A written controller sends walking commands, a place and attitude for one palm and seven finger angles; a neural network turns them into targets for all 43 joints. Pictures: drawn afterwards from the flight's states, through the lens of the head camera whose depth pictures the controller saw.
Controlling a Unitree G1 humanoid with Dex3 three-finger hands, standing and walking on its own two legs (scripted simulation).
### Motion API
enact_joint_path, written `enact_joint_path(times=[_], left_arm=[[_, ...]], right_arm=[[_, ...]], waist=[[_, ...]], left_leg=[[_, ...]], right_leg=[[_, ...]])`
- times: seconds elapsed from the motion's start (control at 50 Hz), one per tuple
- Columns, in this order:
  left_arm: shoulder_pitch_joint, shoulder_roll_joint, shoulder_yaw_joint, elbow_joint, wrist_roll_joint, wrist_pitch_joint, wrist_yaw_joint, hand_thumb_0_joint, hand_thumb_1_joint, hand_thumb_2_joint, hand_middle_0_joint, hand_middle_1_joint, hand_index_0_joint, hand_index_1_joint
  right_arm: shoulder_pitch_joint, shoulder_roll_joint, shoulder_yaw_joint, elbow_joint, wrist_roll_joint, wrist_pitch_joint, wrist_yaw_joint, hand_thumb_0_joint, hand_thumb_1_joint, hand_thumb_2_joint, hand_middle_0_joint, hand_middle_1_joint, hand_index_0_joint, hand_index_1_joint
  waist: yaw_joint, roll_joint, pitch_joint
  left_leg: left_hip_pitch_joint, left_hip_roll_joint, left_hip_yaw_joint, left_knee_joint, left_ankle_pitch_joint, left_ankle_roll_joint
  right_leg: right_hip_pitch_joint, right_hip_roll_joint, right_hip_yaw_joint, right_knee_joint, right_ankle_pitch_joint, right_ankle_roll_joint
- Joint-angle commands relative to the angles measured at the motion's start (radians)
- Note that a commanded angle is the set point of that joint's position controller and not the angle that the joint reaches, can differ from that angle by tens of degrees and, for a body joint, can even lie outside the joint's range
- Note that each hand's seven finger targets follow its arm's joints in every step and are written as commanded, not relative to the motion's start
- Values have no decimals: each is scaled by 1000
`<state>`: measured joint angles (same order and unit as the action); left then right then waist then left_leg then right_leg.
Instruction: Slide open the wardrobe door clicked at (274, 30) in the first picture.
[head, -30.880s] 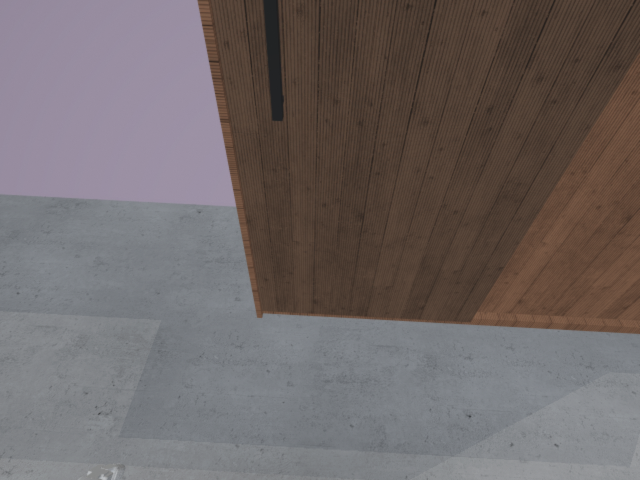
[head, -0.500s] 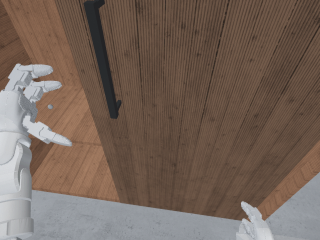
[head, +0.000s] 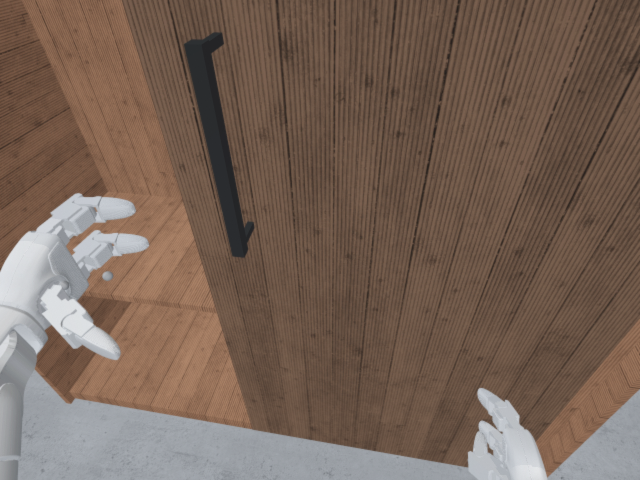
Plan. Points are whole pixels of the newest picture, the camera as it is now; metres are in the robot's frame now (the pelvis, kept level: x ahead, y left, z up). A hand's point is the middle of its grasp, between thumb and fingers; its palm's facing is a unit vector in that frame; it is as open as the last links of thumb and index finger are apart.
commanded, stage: draw the hand back to the body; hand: left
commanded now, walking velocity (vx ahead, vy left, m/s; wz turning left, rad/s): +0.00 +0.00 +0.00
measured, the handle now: (228, 159) +0.43 +0.18 +0.23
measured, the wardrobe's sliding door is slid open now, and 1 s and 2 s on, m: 0.64 0.64 0.64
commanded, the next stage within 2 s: step back with the hand held close in 1.34 s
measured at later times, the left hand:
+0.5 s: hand (79, 311) +0.21 +0.27 +0.18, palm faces +0.45 -0.85 -0.26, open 13.3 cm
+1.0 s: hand (78, 325) +0.20 +0.27 +0.16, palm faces +0.43 -0.83 -0.35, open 8.4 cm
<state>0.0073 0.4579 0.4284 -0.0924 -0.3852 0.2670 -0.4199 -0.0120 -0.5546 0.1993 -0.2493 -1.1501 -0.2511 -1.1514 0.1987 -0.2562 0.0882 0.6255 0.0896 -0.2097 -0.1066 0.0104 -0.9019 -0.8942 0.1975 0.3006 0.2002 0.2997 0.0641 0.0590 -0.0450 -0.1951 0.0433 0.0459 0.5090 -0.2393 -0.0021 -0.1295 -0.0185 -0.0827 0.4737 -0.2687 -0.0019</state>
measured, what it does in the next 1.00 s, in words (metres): stands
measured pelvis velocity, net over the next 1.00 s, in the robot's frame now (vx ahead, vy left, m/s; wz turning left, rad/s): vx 0.01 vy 0.01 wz -0.03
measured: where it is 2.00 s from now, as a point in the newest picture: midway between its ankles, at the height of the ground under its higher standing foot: outside the picture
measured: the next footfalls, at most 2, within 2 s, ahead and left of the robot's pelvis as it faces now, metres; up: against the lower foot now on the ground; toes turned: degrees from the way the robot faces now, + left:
none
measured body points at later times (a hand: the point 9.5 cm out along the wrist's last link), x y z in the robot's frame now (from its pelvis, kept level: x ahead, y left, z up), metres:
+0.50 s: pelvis -0.01 +0.00 +0.00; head -0.03 -0.01 +0.45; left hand +0.18 +0.31 +0.19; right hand +0.18 -0.22 -0.07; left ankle +0.03 +0.12 -0.74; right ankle +0.00 -0.12 -0.74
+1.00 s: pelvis +0.01 +0.01 +0.01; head -0.02 +0.01 +0.46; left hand +0.17 +0.32 +0.18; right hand +0.20 -0.21 -0.07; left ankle +0.03 +0.12 -0.74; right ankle +0.00 -0.12 -0.74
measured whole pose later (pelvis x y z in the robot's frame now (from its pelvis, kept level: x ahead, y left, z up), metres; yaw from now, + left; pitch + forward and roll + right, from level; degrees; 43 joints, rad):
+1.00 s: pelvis +0.01 +0.01 +0.01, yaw -1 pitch -6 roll -1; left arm 0.45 0.34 0.33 -0.40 -0.08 -0.08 0.09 0.01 0.65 0.78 -0.21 -0.44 -0.22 -0.44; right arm 0.19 -0.22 0.02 0.65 -0.01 -0.14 -0.06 0.01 -0.90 -0.89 0.20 0.30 0.20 0.30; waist 0.08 0.03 0.02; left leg -0.09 0.03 0.08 0.41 -0.22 0.01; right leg -0.03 -0.03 -0.05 0.36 -0.23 0.02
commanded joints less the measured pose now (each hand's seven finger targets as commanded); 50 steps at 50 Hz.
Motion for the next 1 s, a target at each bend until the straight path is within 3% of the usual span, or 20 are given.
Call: enact_joint_path(times=[0.0,0.06,0.12,0.16,0.24,0.26,0.28,0.3,0.36,0.42,0.46,0.5,0.56,0.64,0.74,0.8,0.84,0.86,0.94,0.98], left_arm=[[-199,250,178,-197,-49,-58,18,0,-550,200,-250,-1150,-250,-1150],[-219,197,106,-188,-28,-36,23,0,-550,200,-250,-1150,-250,-1150],[-224,176,62,-265,-8,-33,25,0,-550,200,-250,-1150,-250,-1150],[-233,183,64,-322,-5,-45,29,0,-514,218,-249,-1129,-249,-1129],[-159,223,135,-351,-15,-72,40,0,-369,287,-244,-1044,-244,-1044],[-186,284,149,-480,159,-210,251,0,-332,305,-242,-1023,-242,-1023],[-39,151,96,-336,161,-245,333,0,-296,322,-241,-1001,-241,-1001],[17,136,87,-339,184,-275,382,0,-260,340,-240,-980,-240,-980],[29,102,41,-406,230,-355,455,0,-151,393,-236,-916,-236,-916],[73,99,21,-443,263,-400,501,0,-43,445,-232,-853,-232,-853],[70,99,13,-458,278,-419,519,0,30,480,-230,-810,-230,-810],[93,117,27,-457,288,-428,532,0,102,515,-228,-767,-228,-767],[124,85,8,-456,299,-438,537,0,211,567,-224,-704,-224,-704],[209,82,21,-449,299,-439,535,0,356,637,-219,-619,-219,-619],[267,60,9,-481,303,-433,527,0,538,725,-213,-512,-213,-512],[323,82,38,-483,304,-425,529,0,646,777,-209,-449,-209,-449],[322,70,26,-511,303,-422,526,0,719,813,-206,-406,-206,-406],[321,69,24,-525,306,-421,526,0,755,830,-205,-385,-205,-385],[347,61,19,-533,307,-409,527,0,900,900,-200,-300,-200,-300],[320,65,18,-534,307,-405,529,0,900,900,-200,-300,-200,-300]], right_arm=[[-169,-118,-48,-178,-6,-63,7,0,-900,-900,200,300,200,300],[-165,-120,-49,-180,0,-54,9,0,-900,-900,200,300,200,300],[-168,-118,-49,-192,0,-57,5,0,-900,-900,200,300,200,300],[-171,-115,-48,-197,-3,-65,1,0,-900,-900,200,300,200,300],[-169,-114,-49,-188,-12,-77,-1,0,-900,-900,200,300,200,300],[-180,-94,-62,-179,-65,-86,12,0,-900,-900,200,300,200,300],[-173,-92,-63,-146,-71,-90,13,0,-900,-900,200,300,200,300],[-170,-99,-73,-131,-72,-80,17,0,-900,-900,200,300,200,300],[-156,-91,-83,-120,-76,-57,22,0,-900,-900,200,300,200,300],[-151,-93,-93,-113,-87,-55,18,0,-900,-900,200,300,200,300],[-158,-92,-97,-107,-90,-51,14,0,-900,-900,200,300,200,300],[-159,-97,-103,-98,-94,-48,9,0,-900,-900,200,300,200,300],[-159,-91,-104,-93,-96,-38,10,0,-900,-900,200,300,200,300],[-157,-89,-108,-97,-99,-22,15,0,-900,-900,200,300,200,300],[-156,-85,-109,-114,-99,-2,26,0,-900,-900,200,300,200,300],[-149,-88,-112,-122,-104,4,26,0,-900,-900,200,300,200,300],[-147,-83,-111,-128,-103,12,28,0,-900,-900,200,300,200,300],[-145,-81,-111,-130,-102,14,28,0,-900,-900,200,300,200,300],[-143,-80,-108,-135,-104,20,29,0,-900,-900,200,300,200,300],[-141,-81,-108,-135,-105,23,25,0,-900,-900,200,300,200,300]], waist=[[26,-12,-94],[3,2,-46],[-3,48,-61],[-2,46,-71],[13,24,-93],[29,0,39],[9,-30,87],[21,-75,93],[8,66,-6],[10,33,-51],[7,28,-38],[9,-27,-32],[10,26,-12],[19,-21,-12],[21,25,8],[28,-8,2],[22,-5,-6],[20,28,-7],[20,25,4],[15,0,9]], left_leg=[[84,-38,-52,-68,137,28],[72,-36,-49,-81,85,29],[94,-37,-52,-87,69,32],[107,-38,-54,-90,62,34],[109,-38,-54,-89,95,34],[41,-47,-35,-91,68,25],[32,-37,-26,-97,19,16],[33,-31,-26,-105,5,19],[91,-31,-14,-126,-23,23],[117,-26,-19,-141,11,31],[126,-29,-16,-145,20,34],[131,-26,-18,-150,40,37],[136,-26,-21,-162,57,31],[137,-21,-22,-167,122,31],[133,-16,-22,-174,153,21],[138,-15,-20,-172,180,21],[136,-15,-19,-168,196,20],[142,-16,-18,-167,201,17],[136,-14,-18,-166,203,16],[137,-17,-19,-166,184,18]], right_leg=[[-54,31,31,-92,182,-11],[-96,27,28,-103,114,-5],[-95,26,30,-106,90,-8],[-92,29,29,-110,79,-6],[-61,29,25,-110,113,-7],[-116,25,60,-184,62,-2],[-139,10,48,-190,15,-5],[-125,8,51,-215,-7,-5],[-68,-6,61,-183,-15,-6],[-24,-4,59,-171,27,-6],[-27,-4,60,-181,30,-5],[-18,2,56,-191,41,-4],[-10,1,51,-181,63,-7],[19,6,46,-168,127,-8],[26,11,45,-162,153,-10],[36,15,41,-164,182,-10],[44,14,42,-158,197,-10],[40,15,44,-156,198,-11],[39,16,42,-161,199,-11],[30,16,39,-166,183,-9]])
